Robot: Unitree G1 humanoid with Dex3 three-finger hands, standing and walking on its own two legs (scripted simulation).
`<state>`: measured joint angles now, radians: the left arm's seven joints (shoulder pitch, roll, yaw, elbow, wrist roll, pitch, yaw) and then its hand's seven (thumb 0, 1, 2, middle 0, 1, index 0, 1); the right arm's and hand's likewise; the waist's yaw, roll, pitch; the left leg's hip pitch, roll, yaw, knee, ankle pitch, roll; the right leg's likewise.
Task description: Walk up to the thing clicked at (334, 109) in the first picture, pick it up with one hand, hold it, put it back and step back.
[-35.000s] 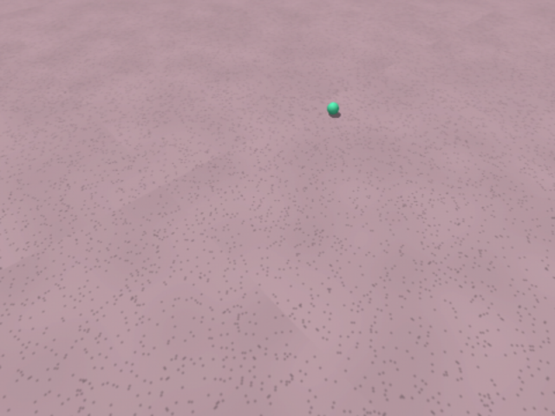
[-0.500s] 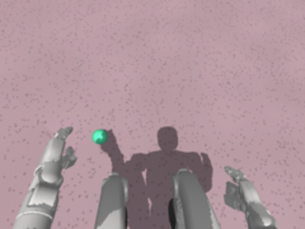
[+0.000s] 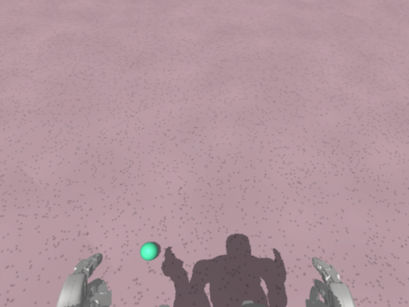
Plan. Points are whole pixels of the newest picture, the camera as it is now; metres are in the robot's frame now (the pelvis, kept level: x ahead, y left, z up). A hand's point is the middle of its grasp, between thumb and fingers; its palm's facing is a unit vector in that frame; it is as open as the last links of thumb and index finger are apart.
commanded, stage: home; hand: left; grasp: from above
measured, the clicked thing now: (149, 251) +0.47 +0.21 -0.66
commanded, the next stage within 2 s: none
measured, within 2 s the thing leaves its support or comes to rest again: neither
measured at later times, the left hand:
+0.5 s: hand out of the picture +0.17 +0.18 -0.03, palm faces +0.07 -0.98 -0.19, open 7.4 cm
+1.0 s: hand out of the picture +0.17 +0.17 -0.03, palm faces +0.06 -0.98 -0.20, open 7.4 cm
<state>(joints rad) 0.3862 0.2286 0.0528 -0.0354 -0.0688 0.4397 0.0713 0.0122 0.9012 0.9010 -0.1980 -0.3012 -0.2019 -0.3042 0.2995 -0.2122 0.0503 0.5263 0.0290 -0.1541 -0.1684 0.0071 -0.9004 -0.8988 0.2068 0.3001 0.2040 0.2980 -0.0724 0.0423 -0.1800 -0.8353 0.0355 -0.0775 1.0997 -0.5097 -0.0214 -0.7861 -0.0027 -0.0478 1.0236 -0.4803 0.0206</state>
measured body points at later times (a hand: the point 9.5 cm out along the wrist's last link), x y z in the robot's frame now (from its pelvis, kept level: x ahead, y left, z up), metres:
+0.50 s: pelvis +0.01 +0.00 +0.02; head +0.02 +0.00 +0.47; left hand +0.16 +0.23 -0.01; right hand +0.19 -0.24 -0.04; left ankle +0.02 +0.13 -0.66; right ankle +0.01 -0.14 -0.66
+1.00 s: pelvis +0.01 -0.01 +0.02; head +0.02 +0.00 +0.47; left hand +0.16 +0.23 -0.01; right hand +0.17 -0.25 -0.05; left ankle +0.02 +0.13 -0.66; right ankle +0.01 -0.14 -0.66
